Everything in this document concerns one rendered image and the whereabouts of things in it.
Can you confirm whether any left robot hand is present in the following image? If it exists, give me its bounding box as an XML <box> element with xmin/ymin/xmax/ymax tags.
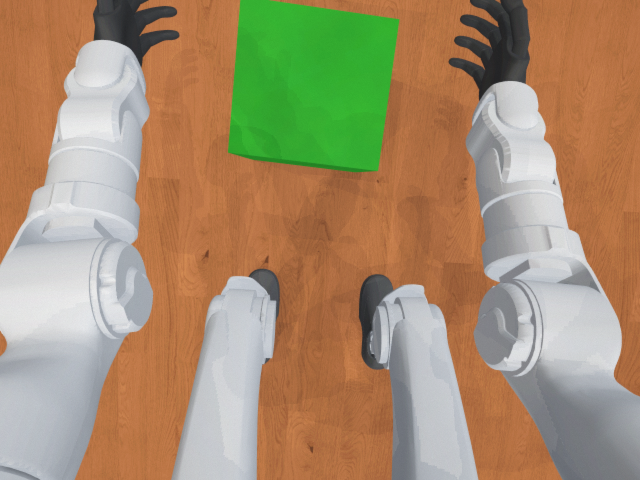
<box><xmin>93</xmin><ymin>0</ymin><xmax>180</xmax><ymax>67</ymax></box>

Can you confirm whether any right robot hand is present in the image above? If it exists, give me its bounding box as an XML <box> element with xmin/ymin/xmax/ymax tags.
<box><xmin>449</xmin><ymin>0</ymin><xmax>530</xmax><ymax>101</ymax></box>

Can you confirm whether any carton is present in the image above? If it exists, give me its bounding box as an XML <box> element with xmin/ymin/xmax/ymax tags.
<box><xmin>228</xmin><ymin>0</ymin><xmax>399</xmax><ymax>172</ymax></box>

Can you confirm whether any left robot foot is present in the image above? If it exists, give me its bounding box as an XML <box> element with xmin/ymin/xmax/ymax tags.
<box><xmin>249</xmin><ymin>269</ymin><xmax>280</xmax><ymax>365</ymax></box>

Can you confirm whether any left robot upper arm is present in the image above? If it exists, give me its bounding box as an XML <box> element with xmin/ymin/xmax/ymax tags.
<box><xmin>0</xmin><ymin>237</ymin><xmax>153</xmax><ymax>480</ymax></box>

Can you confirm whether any right robot foot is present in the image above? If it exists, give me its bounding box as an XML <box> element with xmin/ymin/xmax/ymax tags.
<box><xmin>359</xmin><ymin>274</ymin><xmax>393</xmax><ymax>370</ymax></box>

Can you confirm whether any right robot forearm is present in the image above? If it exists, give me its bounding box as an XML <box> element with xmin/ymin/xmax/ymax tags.
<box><xmin>466</xmin><ymin>81</ymin><xmax>622</xmax><ymax>359</ymax></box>

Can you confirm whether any left robot forearm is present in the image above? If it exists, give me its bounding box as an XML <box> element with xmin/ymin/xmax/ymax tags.
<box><xmin>0</xmin><ymin>40</ymin><xmax>150</xmax><ymax>334</ymax></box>

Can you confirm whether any right robot upper arm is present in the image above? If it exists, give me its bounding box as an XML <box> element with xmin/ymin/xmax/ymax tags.
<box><xmin>474</xmin><ymin>279</ymin><xmax>640</xmax><ymax>480</ymax></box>

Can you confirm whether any robot foot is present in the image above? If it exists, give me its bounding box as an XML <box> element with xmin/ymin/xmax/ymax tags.
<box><xmin>359</xmin><ymin>274</ymin><xmax>393</xmax><ymax>370</ymax></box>
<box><xmin>249</xmin><ymin>269</ymin><xmax>280</xmax><ymax>365</ymax></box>

